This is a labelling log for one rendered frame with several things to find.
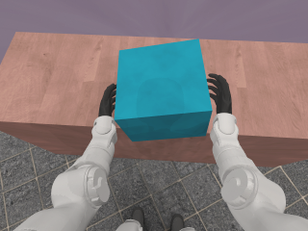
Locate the carton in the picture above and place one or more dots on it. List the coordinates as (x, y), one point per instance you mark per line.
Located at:
(162, 92)

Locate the robot left hand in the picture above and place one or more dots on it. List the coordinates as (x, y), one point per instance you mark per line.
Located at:
(106, 105)

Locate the robot foot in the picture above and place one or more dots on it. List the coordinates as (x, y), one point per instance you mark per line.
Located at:
(177, 223)
(138, 215)

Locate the left robot upper arm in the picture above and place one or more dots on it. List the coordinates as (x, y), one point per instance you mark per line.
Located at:
(77, 196)

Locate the right robot upper arm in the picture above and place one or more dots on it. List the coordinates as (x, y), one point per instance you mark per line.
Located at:
(258, 204)

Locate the left robot foot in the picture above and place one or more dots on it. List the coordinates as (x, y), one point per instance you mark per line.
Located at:
(138, 215)

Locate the right robot foot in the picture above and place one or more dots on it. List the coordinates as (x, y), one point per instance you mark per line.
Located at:
(177, 223)

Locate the robot right forearm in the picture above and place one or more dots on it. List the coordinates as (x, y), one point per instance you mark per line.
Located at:
(227, 151)

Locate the robot left forearm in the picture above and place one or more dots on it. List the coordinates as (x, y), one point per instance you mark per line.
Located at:
(101, 149)

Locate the pedestal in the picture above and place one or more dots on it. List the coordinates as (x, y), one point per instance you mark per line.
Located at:
(51, 87)

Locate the robot right hand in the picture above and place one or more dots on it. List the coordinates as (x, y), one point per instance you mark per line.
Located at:
(222, 96)

